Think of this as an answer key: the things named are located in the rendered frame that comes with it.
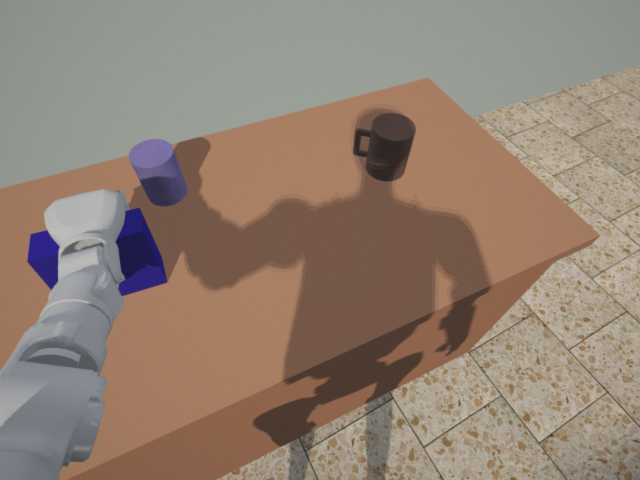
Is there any robot left hand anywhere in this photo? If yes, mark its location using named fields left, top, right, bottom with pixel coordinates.
left=44, top=189, right=130, bottom=283

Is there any sponge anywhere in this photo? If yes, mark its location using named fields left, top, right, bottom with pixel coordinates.
left=27, top=208, right=167, bottom=296

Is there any left robot forearm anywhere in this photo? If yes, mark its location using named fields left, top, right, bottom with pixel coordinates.
left=0, top=233, right=124, bottom=387

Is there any table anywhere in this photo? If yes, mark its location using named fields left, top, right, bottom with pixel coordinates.
left=0, top=78, right=600, bottom=480

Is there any robot left upper arm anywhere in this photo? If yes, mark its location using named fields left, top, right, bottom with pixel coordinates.
left=0, top=361, right=107, bottom=480

